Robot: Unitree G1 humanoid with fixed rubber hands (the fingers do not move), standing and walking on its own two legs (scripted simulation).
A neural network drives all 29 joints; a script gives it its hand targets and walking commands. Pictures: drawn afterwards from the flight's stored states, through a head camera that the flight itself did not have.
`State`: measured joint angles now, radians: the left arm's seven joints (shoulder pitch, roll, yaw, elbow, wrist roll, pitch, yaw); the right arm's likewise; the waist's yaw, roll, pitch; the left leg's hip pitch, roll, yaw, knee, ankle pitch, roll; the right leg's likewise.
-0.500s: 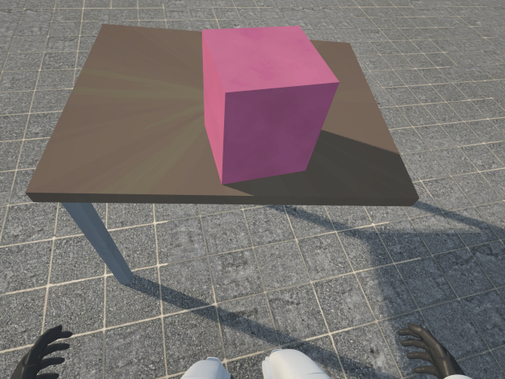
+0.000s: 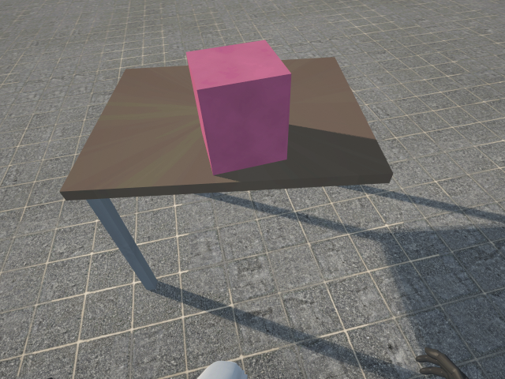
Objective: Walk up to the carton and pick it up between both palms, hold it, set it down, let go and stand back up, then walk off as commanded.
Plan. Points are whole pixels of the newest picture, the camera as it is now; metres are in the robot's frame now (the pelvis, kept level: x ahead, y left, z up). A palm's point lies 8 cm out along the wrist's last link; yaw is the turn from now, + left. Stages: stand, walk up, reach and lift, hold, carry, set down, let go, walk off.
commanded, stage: walk off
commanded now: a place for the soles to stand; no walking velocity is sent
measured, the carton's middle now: (238, 108) +0.76 +0.09 +0.03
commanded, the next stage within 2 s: stand in 1.18 s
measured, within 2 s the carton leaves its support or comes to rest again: neither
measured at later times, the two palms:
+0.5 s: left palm out of the picture +0.11 +0.35 -0.05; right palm out of the picture +0.10 -0.29 -0.07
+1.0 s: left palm (46, 375) +0.15 +0.34 -0.05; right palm out of the picture +0.12 -0.29 -0.07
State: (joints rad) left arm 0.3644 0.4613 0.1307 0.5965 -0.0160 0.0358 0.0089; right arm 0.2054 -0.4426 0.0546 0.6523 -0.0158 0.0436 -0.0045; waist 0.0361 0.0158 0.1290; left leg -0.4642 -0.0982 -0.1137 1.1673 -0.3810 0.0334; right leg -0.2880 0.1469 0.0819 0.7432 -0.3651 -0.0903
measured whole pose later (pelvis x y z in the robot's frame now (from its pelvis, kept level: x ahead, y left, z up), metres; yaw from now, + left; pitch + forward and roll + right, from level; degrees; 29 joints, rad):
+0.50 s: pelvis +0.01 +0.01 +0.01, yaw +1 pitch -3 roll +0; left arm 0.33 0.44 0.13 0.61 -0.02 -0.01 0.01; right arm 0.32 -0.43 0.05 0.72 -0.03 -0.02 0.00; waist 0.01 -0.02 0.04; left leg -0.20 -0.07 -0.11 0.64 -0.39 0.03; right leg -0.30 0.07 0.07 0.63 -0.29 -0.05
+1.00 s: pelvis +0.03 +0.01 +0.01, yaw +1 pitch -2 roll +0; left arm 0.27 0.43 0.13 0.62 -0.02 -0.03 0.01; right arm 0.32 -0.41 0.05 0.73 -0.02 -0.04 0.00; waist 0.02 -0.02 0.03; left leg -0.22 -0.05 -0.11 0.62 -0.37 0.01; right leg -0.28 0.08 0.06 0.62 -0.30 -0.04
